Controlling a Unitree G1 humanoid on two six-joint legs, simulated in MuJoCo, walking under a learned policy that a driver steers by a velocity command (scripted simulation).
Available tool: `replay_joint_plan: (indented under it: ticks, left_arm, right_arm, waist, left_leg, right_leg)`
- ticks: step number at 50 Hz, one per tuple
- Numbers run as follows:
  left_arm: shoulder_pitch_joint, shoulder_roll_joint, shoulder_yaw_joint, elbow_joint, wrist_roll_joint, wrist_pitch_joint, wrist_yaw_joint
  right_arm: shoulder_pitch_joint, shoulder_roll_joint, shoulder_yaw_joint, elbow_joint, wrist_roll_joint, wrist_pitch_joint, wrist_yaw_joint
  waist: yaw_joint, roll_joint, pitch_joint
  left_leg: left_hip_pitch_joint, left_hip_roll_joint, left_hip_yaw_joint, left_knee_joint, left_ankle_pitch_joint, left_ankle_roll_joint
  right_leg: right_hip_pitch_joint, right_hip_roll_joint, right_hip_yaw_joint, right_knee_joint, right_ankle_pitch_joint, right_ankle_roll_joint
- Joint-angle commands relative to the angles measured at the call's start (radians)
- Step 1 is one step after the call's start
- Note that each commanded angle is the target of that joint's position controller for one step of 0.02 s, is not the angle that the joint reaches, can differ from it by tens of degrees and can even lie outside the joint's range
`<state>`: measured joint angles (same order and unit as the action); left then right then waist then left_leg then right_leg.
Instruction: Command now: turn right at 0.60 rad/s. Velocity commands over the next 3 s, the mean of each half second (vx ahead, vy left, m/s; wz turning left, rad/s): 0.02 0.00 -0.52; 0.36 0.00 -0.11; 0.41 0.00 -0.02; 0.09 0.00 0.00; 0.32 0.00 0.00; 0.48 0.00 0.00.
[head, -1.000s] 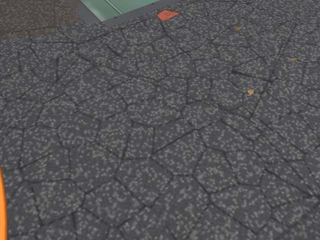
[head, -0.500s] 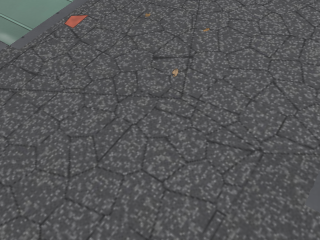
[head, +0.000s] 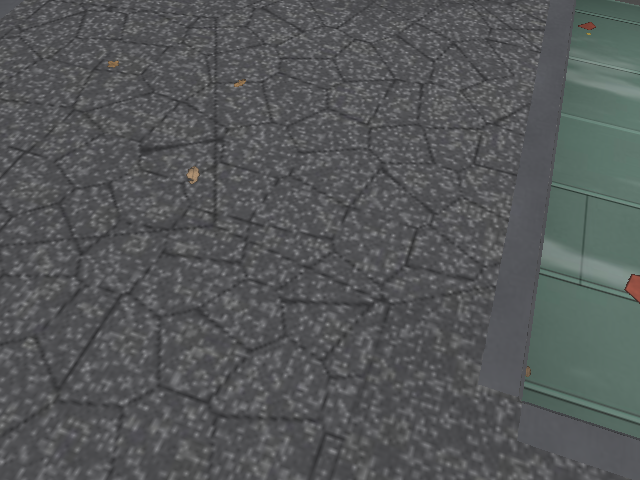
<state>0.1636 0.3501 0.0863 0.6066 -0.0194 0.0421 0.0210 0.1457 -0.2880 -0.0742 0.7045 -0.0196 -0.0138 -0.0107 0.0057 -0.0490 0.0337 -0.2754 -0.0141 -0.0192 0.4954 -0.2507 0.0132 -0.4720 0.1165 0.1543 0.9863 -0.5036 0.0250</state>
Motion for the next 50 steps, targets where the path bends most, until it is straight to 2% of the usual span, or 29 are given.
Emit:
replay_joint_plan:
  ticks: [1,4,7,9,12,14,15,16,17,18,19,20,21,22,24,25,27,31,34,39,41,43,44,45,46,47,48,49,50]
  left_arm:
    - [0.051,0.112,0.047,-0.040,-0.003,0.004,0.003]
    - [-0.015,0.058,0.027,-0.075,-0.012,0.005,-0.007]
    - [-0.049,0.039,0.013,-0.099,-0.001,0.003,-0.016]
    - [-0.044,0.040,0.011,-0.107,-0.003,-0.001,-0.026]
    - [-0.011,0.051,0.023,-0.101,-0.008,0.003,-0.041]
    - [0.048,0.045,0.033,-0.082,-0.006,0.005,-0.046]
    - [0.097,0.061,0.046,-0.063,-0.004,0.004,-0.039]
    - [0.128,0.138,0.068,-0.067,-0.005,-0.002,-0.027]
    - [0.107,0.227,0.073,-0.110,0.007,-0.011,-0.016]
    - [0.137,0.181,0.058,-0.104,0.045,-0.032,-0.029]
    - [0.104,0.151,0.043,-0.087,0.049,-0.047,-0.033]
    - [0.049,0.115,0.033,-0.077,0.031,-0.053,-0.029]
    - [0.033,0.087,0.021,-0.069,0.013,-0.051,-0.024]
    - [0.034,0.081,0.016,-0.061,0.005,-0.051,-0.018]
    - [0.058,0.058,0.004,-0.047,0.015,-0.059,-0.012]
    - [0.069,0.056,0.002,-0.041,0.021,-0.067,-0.011]
    - [0.088,0.062,0.003,-0.024,0.027,-0.083,-0.008]
    - [0.111,0.082,0.012,0.003,0.016,-0.105,-0.011]
    - [0.122,0.091,0.015,0.023,0.016,-0.110,-0.024]
    - [0.159,0.105,0.021,0.058,-0.005,-0.111,-0.037]
    - [0.152,0.102,0.021,0.066,-0.009,-0.108,-0.040]
    - [0.141,0.076,0.012,0.071,-0.007,-0.105,-0.041]
    - [0.122,0.029,-0.005,0.065,0.002,-0.110,-0.040]
    - [0.154,-0.040,-0.025,0.028,0.006,-0.126,-0.034]
    - [0.131,0.017,-0.013,0.018,-0.004,-0.137,-0.026]
    - [0.117,0.075,0.007,0.020,-0.021,-0.140,-0.029]
    - [0.095,0.081,0.009,0.024,-0.018,-0.136,-0.032]
    - [0.076,0.056,0.005,0.021,-0.015,-0.132,-0.037]
    - [0.073,0.042,0.006,0.025,-0.007,-0.128,-0.039]
  right_arm:
    - [-0.062,-0.122,-0.026,-0.090,0.018,-0.003,-0.019]
    - [-0.010,-0.141,-0.032,-0.083,0.006,0.013,-0.031]
    - [0.006,-0.175,-0.046,-0.080,0.009,0.024,-0.030]
    - [-0.015,-0.195,-0.054,-0.084,0.016,0.032,-0.026]
    - [-0.002,-0.207,-0.061,-0.073,0.038,0.032,-0.016]
    - [-0.024,-0.200,-0.060,-0.068,0.058,0.029,-0.014]
    - [0.009,-0.165,-0.051,-0.052,0.059,0.025,-0.012]
    - [0.058,-0.108,-0.035,-0.048,0.029,0.022,-0.005]
    - [0.035,-0.054,-0.009,-0.100,-0.025,0.021,0.001]
    - [-0.046,-0.126,-0.029,-0.111,0.009,0.018,-0.007]
    - [-0.071,-0.153,-0.039,-0.103,0.034,0.023,-0.012]
    - [-0.056,-0.149,-0.043,-0.087,0.033,0.029,-0.017]
    - [-0.029,-0.154,-0.046,-0.066,0.021,0.033,-0.019]
    - [-0.003,-0.151,-0.047,-0.057,0.019,0.032,-0.013]
    - [0.011,-0.135,-0.043,-0.046,0.031,0.019,0.002]
    - [-0.001,-0.134,-0.042,-0.046,0.034,0.010,0.005]
    - [-0.039,-0.127,-0.038,-0.051,0.033,-0.010,0.009]
    - [-0.068,-0.090,-0.023,-0.050,0.036,-0.033,0.016]
    - [-0.068,-0.086,-0.018,-0.048,0.040,-0.043,0.020]
    - [-0.112,-0.079,-0.006,-0.078,0.050,-0.063,0.036]
    - [-0.074,-0.085,-0.007,-0.074,0.051,-0.072,0.041]
    - [0.055,-0.108,-0.022,-0.036,0.046,-0.074,0.033]
    - [0.189,-0.156,-0.039,-0.015,0.043,-0.075,0.022]
    - [0.298,-0.277,-0.066,-0.007,0.025,-0.073,0.017]
    - [0.349,-0.239,-0.056,0.009,0.027,-0.073,0.029]
    - [0.287,-0.179,-0.032,0.001,0.031,-0.074,0.032]
    - [0.223,-0.146,-0.019,-0.015,0.030,-0.072,0.034]
    - [0.182,-0.123,-0.011,-0.019,0.028,-0.075,0.035]
    - [0.156,-0.109,-0.004,-0.023,0.023,-0.079,0.036]
  waist:
    - [0.013,0.173,-0.057]
    - [-0.030,0.206,-0.063]
    - [-0.052,0.224,-0.099]
    - [-0.048,0.241,-0.113]
    - [-0.037,0.249,-0.111]
    - [0.008,0.232,-0.115]
    - [0.023,0.185,-0.127]
    - [0.013,-0.030,-0.139]
    - [-0.019,-0.298,-0.148]
    - [0.076,-0.191,-0.223]
    - [0.054,-0.123,-0.156]
    - [0.025,-0.090,-0.120]
    - [0.014,-0.076,-0.118]
    - [0.005,-0.094,-0.115]
    - [0.012,-0.110,-0.093]
    - [0.018,-0.108,-0.068]
    - [0.029,-0.088,-0.029]
    - [0.046,-0.073,-0.008]
    - [0.054,-0.064,0.014]
    - [0.071,-0.038,0.032]
    - [0.041,-0.035,0.021]
    - [-0.030,-0.027,-0.031]
    - [-0.093,0.024,-0.110]
    - [-0.103,0.279,-0.213]
    - [-0.127,0.322,-0.222]
    - [-0.103,0.235,-0.126]
    - [-0.071,0.187,-0.063]
    - [-0.057,0.142,-0.011]
    - [-0.038,0.143,0.007]
  left_leg:
    - [0.154,0.283,-0.212,-0.157,0.364,0.194]
    - [0.206,0.260,-0.119,-0.171,0.394,0.207]
    - [0.239,0.294,-0.081,-0.164,0.416,0.218]
    - [0.202,0.308,-0.049,-0.163,0.435,0.215]
    - [0.187,0.329,-0.025,-0.134,0.400,0.190]
    - [0.147,0.320,0.016,-0.056,0.339,0.135]
    - [0.075,0.288,0.064,0.036,0.260,0.078]
    - [-0.120,0.200,0.158,0.264,0.015,-0.016]
    - [-0.380,0.075,0.146,0.546,-0.450,-0.092]
    - [-0.393,0.058,0.012,0.686,-0.440,-0.087]
    - [-0.391,0.081,-0.013,0.725,-0.363,-0.073]
    - [-0.392,0.094,-0.024,0.703,-0.281,-0.065]
    - [-0.380,0.103,-0.025,0.679,-0.214,-0.067]
    - [-0.362,0.095,-0.009,0.675,-0.131,-0.070]
    - [-0.379,0.089,0.003,0.630,-0.021,-0.066]
    - [-0.399,0.090,0.000,0.584,0.007,-0.061]
    - [-0.427,0.094,-0.012,0.472,0.043,-0.052]
    - [-0.400,0.094,-0.011,0.279,0.078,-0.050]
    - [-0.340,0.088,-0.002,0.188,0.084,-0.046]
    - [-0.265,0.078,0.016,0.099,0.051,-0.014]
    - [-0.168,0.064,0.037,0.043,0.069,0.010]
    - [0.057,0.030,0.064,-0.006,0.087,0.036]
    - [0.246,0.107,-0.032,-0.028,0.070,0.076]
    - [0.507,0.327,-0.390,-0.119,-0.063,0.204]
    - [0.539,0.398,-0.667,-0.239,-0.274,0.281]
    - [0.471,0.393,-0.606,-0.255,-0.369,0.260]
    - [0.385,0.356,-0.508,-0.266,-0.339,0.228]
    - [0.308,0.318,-0.427,-0.286,-0.251,0.211]
    - [0.250,0.282,-0.355,-0.306,-0.149,0.196]
  right_leg:
    - [-0.168,-0.079,-0.022,0.253,0.042,0.058]
    - [-0.175,-0.103,-0.096,0.136,0.090,0.081]
    - [-0.107,-0.142,-0.130,-0.017,0.085,0.081]
    - [-0.020,-0.151,-0.165,-0.112,0.100,0.064]
    - [0.063,-0.140,-0.204,-0.254,0.134,0.026]
    - [0.183,-0.114,-0.238,-0.451,0.268,-0.022]
    - [0.307,-0.094,-0.222,-0.549,0.361,-0.055]
    - [0.486,-0.228,-0.007,-0.612,0.641,-0.112]
    - [0.563,-0.484,0.305,-0.554,1.048,-0.272]
    - [0.472,-0.531,0.329,-0.604,0.927,-0.389]
    - [0.420,-0.464,0.243,-0.623,0.801,-0.343]
    - [0.389,-0.405,0.179,-0.628,0.699,-0.285]
    - [0.377,-0.366,0.143,-0.649,0.561,-0.250]
    - [0.358,-0.339,0.129,-0.685,0.399,-0.241]
    - [0.366,-0.319,0.156,-0.767,0.097,-0.237]
    - [0.379,-0.325,0.173,-0.796,0.054,-0.239]
    - [0.413,-0.336,0.177,-0.822,0.081,-0.239]
    - [0.434,-0.346,0.148,-0.835,0.152,-0.246]
    - [0.383,-0.341,0.124,-0.834,0.163,-0.257]
    - [0.363,-0.359,0.129,-0.802,0.160,-0.265]
    - [0.341,-0.354,0.117,-0.762,0.193,-0.251]
    - [0.267,-0.304,0.073,-0.647,0.315,-0.212]
    - [0.182,-0.237,-0.002,-0.448,0.381,-0.162]
    - [-0.097,-0.094,-0.141,-0.081,0.197,-0.069]
    - [-0.278,-0.059,-0.065,0.126,-0.089,-0.042]
    - [-0.356,-0.120,-0.027,0.221,-0.041,-0.056]
    - [-0.358,-0.162,-0.054,0.221,0.049,-0.069]
    - [-0.343,-0.187,-0.065,0.179,0.123,-0.068]
    - [-0.304,-0.214,-0.066,0.135,0.189,-0.064]
